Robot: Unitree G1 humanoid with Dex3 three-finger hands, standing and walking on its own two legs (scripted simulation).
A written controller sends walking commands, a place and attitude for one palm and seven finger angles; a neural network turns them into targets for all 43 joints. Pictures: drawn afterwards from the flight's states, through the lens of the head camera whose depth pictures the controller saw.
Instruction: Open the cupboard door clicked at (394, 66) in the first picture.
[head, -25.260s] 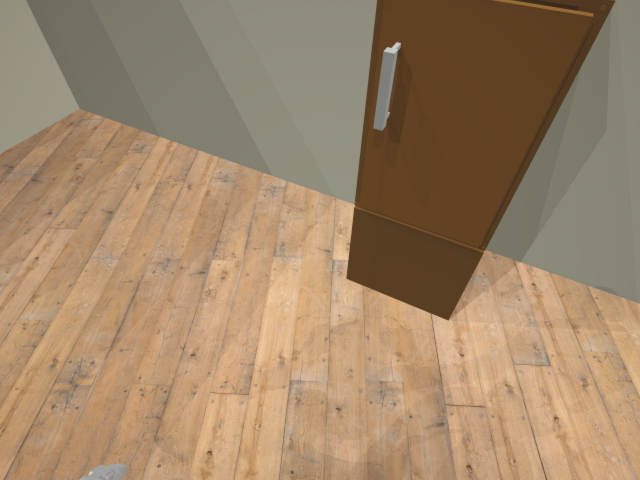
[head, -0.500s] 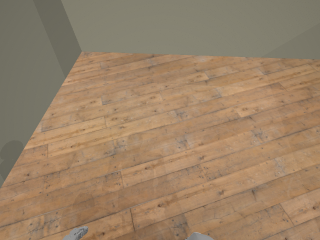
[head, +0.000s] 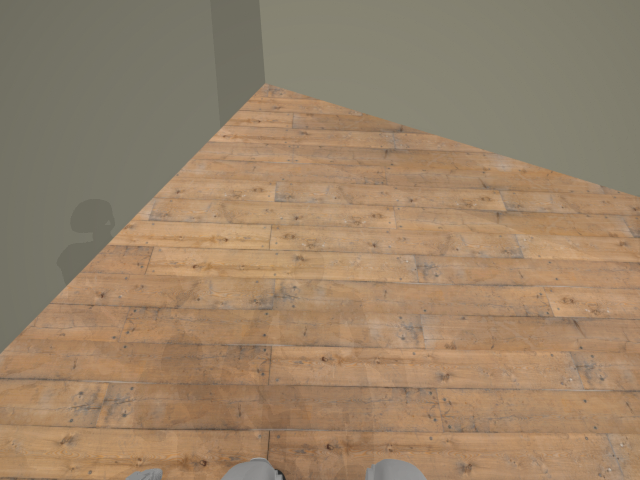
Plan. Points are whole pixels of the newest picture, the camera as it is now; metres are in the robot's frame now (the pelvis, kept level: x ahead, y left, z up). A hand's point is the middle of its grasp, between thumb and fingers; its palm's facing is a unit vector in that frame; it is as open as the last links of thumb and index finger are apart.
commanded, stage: turn to face it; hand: left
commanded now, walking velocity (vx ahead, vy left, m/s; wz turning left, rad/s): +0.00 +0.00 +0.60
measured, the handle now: out of the picture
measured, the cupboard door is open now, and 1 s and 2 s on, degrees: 53 53 53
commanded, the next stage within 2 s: none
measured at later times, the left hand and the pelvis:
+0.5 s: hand out of the picture +0.00 +0.13 -0.15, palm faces +0.36 -0.90 -0.24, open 7.4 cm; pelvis +0.03 -0.07 +0.01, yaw +21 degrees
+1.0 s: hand out of the picture +0.03 +0.13 -0.14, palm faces +0.60 -0.74 -0.30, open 7.4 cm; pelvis +0.07 -0.10 +0.01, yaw +38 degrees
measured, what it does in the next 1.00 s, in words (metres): steps to the right, turning left: right foot, then left foot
